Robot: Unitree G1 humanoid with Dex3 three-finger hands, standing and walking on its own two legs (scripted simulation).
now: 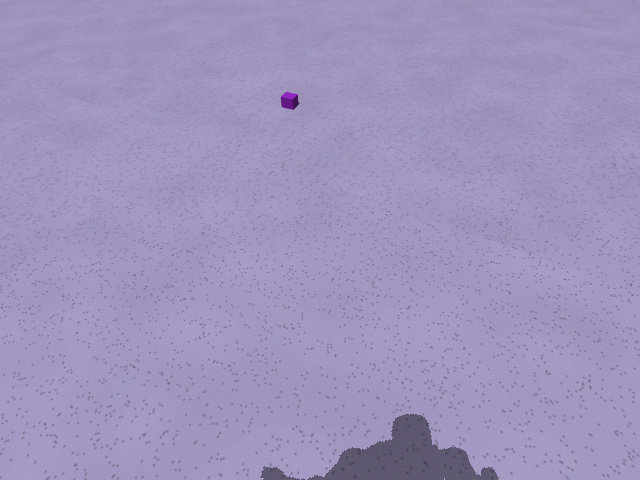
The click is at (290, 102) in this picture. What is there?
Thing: small box
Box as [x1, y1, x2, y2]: [281, 92, 298, 109]
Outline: 285,92 281,96 281,104 283,107 293,109 298,104 297,94
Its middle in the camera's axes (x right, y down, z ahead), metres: -0.20 -0.87 +2.46
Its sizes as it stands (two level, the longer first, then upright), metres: 0.083 0.070 0.070
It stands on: the floor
